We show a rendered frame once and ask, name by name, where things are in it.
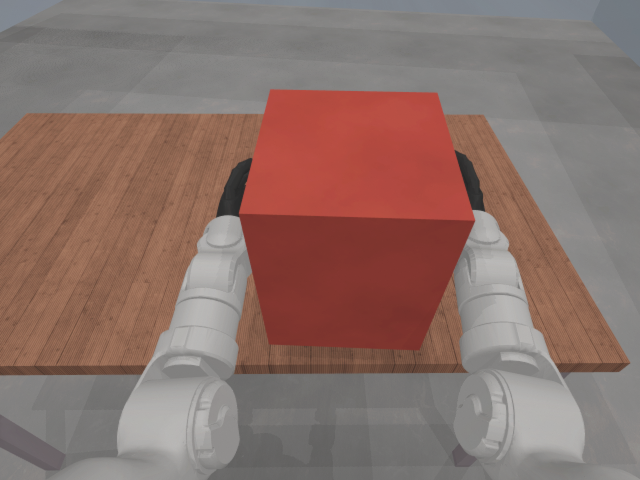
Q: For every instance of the left robot upper arm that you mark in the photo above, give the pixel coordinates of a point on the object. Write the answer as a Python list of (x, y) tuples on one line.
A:
[(171, 429)]

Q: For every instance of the robot left forearm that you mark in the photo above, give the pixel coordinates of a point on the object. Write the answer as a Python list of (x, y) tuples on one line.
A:
[(201, 337)]

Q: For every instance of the left robot hand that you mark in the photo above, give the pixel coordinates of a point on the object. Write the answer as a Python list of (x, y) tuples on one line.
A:
[(232, 196)]

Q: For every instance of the carton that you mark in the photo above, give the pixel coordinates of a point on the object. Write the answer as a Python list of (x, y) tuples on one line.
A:
[(354, 215)]

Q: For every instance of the table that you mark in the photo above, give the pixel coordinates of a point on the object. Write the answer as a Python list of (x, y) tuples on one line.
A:
[(100, 216)]

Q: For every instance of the right robot upper arm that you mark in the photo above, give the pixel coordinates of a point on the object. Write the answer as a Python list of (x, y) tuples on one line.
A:
[(524, 428)]

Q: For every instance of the right robot hand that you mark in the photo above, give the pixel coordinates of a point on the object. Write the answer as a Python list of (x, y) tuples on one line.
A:
[(471, 182)]

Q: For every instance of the robot right forearm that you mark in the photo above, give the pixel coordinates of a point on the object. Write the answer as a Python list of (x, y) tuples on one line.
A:
[(498, 332)]

